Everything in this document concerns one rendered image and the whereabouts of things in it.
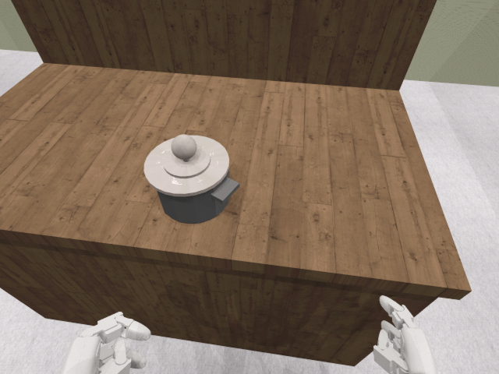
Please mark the lid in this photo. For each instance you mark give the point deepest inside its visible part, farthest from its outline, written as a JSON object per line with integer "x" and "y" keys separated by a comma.
{"x": 175, "y": 177}

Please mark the table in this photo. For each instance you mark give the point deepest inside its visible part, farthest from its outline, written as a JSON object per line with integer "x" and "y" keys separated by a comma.
{"x": 335, "y": 205}

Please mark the pot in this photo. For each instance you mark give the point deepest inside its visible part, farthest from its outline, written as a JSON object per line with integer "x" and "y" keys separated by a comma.
{"x": 202, "y": 207}

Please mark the right robot hand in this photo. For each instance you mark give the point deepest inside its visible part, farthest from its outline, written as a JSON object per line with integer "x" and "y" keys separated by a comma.
{"x": 411, "y": 352}

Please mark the left robot hand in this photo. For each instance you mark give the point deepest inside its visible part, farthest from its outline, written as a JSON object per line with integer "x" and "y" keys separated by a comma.
{"x": 86, "y": 356}

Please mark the knob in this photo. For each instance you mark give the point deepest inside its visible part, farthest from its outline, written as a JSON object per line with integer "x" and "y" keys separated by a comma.
{"x": 183, "y": 147}

